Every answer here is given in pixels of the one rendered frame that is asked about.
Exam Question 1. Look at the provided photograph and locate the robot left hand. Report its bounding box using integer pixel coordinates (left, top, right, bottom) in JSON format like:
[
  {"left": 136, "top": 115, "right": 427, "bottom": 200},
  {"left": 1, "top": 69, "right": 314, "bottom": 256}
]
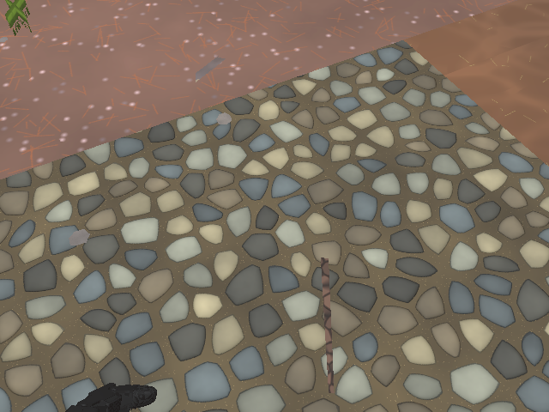
[{"left": 65, "top": 383, "right": 157, "bottom": 412}]

